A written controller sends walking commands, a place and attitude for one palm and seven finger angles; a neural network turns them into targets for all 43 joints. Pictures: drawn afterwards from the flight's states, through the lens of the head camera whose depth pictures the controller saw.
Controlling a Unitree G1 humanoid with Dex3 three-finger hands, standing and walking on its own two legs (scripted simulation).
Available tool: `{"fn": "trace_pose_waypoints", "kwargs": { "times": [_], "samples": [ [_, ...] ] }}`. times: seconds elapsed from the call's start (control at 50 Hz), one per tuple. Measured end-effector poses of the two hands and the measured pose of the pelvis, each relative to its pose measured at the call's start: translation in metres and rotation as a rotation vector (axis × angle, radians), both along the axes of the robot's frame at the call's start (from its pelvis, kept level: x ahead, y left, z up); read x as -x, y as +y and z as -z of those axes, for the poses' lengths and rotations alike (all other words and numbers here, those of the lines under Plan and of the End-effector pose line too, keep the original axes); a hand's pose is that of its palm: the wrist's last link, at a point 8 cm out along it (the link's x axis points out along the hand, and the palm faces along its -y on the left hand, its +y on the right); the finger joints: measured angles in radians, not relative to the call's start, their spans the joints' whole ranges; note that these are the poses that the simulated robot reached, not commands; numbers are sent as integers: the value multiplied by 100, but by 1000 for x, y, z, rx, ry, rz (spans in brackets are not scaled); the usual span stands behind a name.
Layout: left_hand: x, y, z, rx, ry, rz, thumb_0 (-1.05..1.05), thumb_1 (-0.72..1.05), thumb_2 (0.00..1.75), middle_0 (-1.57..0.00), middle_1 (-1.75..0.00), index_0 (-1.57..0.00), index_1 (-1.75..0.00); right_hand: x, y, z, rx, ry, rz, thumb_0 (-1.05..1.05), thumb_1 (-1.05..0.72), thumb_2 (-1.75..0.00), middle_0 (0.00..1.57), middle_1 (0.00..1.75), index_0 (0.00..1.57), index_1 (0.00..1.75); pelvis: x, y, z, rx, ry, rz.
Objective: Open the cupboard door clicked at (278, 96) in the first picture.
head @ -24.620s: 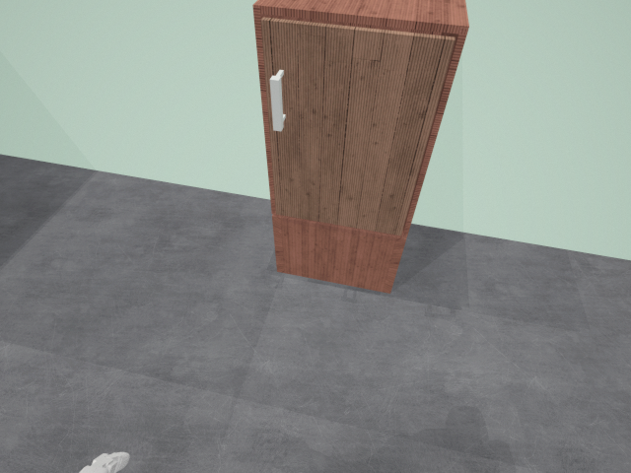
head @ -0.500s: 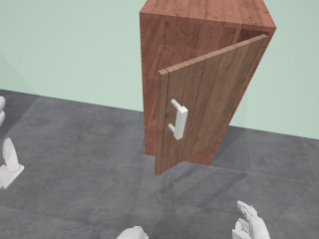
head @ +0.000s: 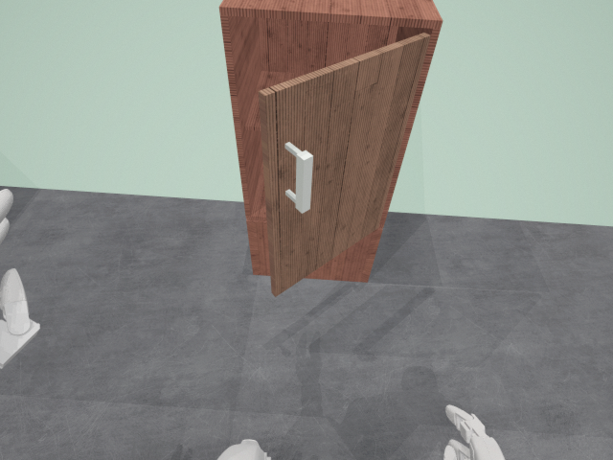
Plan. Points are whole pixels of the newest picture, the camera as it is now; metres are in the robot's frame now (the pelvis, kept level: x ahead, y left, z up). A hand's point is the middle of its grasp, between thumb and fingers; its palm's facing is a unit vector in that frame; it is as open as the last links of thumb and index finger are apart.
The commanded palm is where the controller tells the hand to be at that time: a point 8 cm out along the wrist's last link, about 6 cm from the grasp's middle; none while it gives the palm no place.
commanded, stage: stop stepping back and stand still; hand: left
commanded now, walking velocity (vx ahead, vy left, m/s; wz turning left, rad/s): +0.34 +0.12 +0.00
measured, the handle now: (296, 178) +0.59 +0.06 +0.01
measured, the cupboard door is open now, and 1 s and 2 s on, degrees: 43 43 43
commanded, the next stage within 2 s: let the arm hang, fingers relaxed in 0.90 s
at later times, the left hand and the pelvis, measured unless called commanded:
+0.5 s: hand (25, 350) +0.17 +0.24 +0.19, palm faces +0.43 -0.74 -0.51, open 7.4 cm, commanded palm +0.13 +0.28 +0.18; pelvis -0.02 -0.02 +0.01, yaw -2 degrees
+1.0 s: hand (23, 352) +0.17 +0.26 +0.16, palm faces +0.38 -0.76 -0.52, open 7.4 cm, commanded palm none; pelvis -0.02 +0.00 +0.00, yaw -2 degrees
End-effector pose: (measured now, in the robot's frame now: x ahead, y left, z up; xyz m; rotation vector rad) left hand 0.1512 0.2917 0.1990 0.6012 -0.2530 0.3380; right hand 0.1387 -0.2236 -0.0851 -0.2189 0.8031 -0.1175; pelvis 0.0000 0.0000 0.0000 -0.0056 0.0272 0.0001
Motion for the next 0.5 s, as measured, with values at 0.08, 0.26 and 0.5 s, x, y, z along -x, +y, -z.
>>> {"fn": "trace_pose_waypoints", "kwargs": {
  "times": [0.08, 0.26, 0.5],
  "samples": [
    [13, 6, -6, 10, -56, -52, 1, 88, 90, -21, -30, -21, -31, 31, -20, 0, 23, 28, 59, 1, -90, -89, 20, 30, 20, 30, 0, -2, -4, -30, -14, 27],
    [-3, 7, 32, 128, -42, -70, 1, 89, 90, -21, -30, -20, -31, 46, -39, 5, 69, -48, 129, 2, -90, -89, 20, 30, 20, 30, 20, 1, 10, -47, -49, 16],
    [25, -15, -7, -30, -45, -31, 1, 88, 90, -21, -30, -21, -31, 41, -26, 1, -9, 1, 50, 1, -90, -89, 20, 30, 20, 30, 20, -15, -6, -43, -14, 31]
  ]
}}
